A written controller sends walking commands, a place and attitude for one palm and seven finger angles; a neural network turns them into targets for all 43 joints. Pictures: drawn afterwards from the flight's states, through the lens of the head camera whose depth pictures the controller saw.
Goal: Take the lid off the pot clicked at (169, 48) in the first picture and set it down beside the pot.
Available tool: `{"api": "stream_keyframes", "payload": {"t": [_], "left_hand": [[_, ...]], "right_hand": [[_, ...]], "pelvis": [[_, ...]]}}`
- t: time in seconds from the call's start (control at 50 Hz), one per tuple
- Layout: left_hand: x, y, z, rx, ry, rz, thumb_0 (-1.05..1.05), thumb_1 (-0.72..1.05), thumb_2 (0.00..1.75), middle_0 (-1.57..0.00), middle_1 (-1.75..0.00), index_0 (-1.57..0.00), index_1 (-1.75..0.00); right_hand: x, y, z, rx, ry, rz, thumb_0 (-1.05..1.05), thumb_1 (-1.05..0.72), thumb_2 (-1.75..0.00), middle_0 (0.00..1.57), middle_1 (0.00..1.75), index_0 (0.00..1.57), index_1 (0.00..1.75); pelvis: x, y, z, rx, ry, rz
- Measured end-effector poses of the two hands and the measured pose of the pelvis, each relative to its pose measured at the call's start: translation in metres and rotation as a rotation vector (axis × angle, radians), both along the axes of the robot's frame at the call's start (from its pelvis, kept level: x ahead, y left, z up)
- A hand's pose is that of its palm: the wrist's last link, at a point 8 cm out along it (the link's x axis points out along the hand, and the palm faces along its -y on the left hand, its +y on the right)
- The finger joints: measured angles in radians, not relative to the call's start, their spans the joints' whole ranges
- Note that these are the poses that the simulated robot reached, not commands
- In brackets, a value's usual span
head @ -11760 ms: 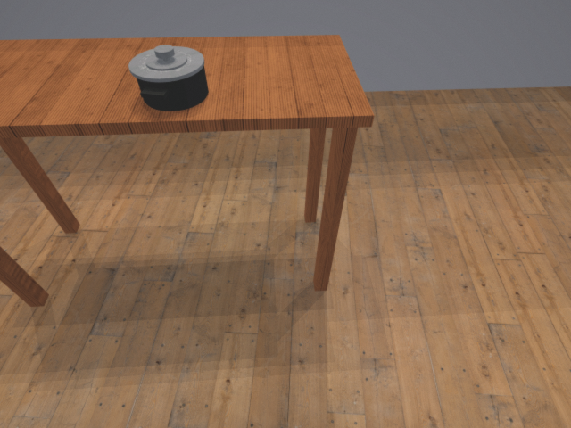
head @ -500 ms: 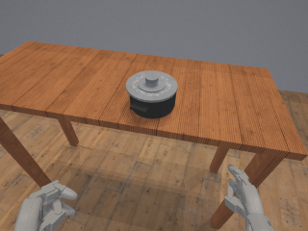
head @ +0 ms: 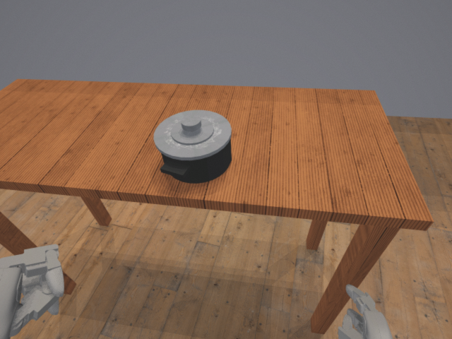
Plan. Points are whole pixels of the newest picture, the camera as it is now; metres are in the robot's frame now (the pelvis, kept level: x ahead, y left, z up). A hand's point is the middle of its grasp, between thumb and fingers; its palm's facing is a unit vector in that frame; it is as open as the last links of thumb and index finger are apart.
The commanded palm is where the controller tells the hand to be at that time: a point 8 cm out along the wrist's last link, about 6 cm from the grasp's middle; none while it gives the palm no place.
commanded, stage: raise the hand higher, near the body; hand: left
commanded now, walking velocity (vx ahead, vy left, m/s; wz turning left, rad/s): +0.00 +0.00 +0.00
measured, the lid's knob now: (191, 122) +0.48 +0.13 +0.15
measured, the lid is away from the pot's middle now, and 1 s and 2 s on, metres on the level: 0.00 0.00 0.00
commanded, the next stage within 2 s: reach forward and open the fingers in 0.48 s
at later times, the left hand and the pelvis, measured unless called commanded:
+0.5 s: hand (32, 252) +0.16 +0.25 +0.19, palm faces +0.41 -0.80 -0.43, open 3.1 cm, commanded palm +0.11 +0.29 +0.21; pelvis -0.01 +0.02 +0.00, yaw +0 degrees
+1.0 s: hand (19, 236) +0.18 +0.29 +0.18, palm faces +0.14 -0.07 -0.99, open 3.3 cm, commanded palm +0.16 +0.29 +0.24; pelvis -0.04 +0.05 -0.01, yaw +1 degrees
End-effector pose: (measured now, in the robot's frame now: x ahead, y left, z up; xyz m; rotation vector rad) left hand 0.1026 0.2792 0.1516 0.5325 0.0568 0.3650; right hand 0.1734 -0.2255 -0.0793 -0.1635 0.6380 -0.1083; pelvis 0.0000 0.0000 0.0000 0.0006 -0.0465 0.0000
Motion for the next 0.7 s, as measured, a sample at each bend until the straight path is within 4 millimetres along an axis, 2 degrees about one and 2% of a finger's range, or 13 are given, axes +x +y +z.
{"api": "stream_keyframes", "payload": {"t": [0.12, 0.28, 0.44, 0.6, 0.7], "left_hand": [[0.003, 0.0, 0.011, 0.018, -0.059, -0.015, 0.01, 0.89, 0.89, -1.3, -1.5, -1.3, -1.5], [0.007, 0.0, 0.031, 0.035, -0.181, -0.042, 0.01, 0.89, 0.89, -1.3, -1.5, -1.3, -1.5], [0.013, 0.007, 0.049, 0.047, -0.281, -0.068, 0.01, 0.89, 0.89, -1.3, -1.5, -1.3, -1.5], [0.018, 0.016, 0.069, 0.081, -0.379, -0.107, 0.01, 0.89, 0.89, -1.31, -1.5, -1.31, -1.5], [0.027, 0.008, 0.081, 0.475, -0.252, -0.097, 0.01, 0.86, 0.91, -1.3, -1.47, -1.3, -1.47]], "right_hand": [[0.017, -0.002, 0.011, -0.009, -0.057, -0.005, 0.02, -0.9, -0.89, 0.2, 0.29, 0.2, 0.3], [0.029, 0.018, 0.021, 0.009, -0.105, 0.05, 0.02, -0.9, -0.89, 0.2, 0.29, 0.2, 0.3], [0.019, 0.039, 0.017, 0.024, -0.078, 0.095, 0.02, -0.9, -0.89, 0.2, 0.29, 0.2, 0.3], [0.0, 0.047, 0.009, 0.021, -0.031, 0.09, 0.02, -0.9, -0.89, 0.2, 0.3, 0.21, 0.3], [-0.003, 0.048, 0.003, 0.0, 0.032, 0.142, 0.02, -0.9, -0.89, 0.2, 0.3, 0.21, 0.3]], "pelvis": [[0.001, 0.0, 0.0, 0.001, -0.005, 0.0], [-0.001, 0.004, 0.0, -0.002, -0.015, 0.003], [-0.007, 0.013, 0.001, -0.006, -0.027, 0.005], [-0.012, 0.023, 0.0, -0.009, -0.036, -0.001], [-0.02, 0.032, -0.004, -0.007, 0.004, -0.001]]}}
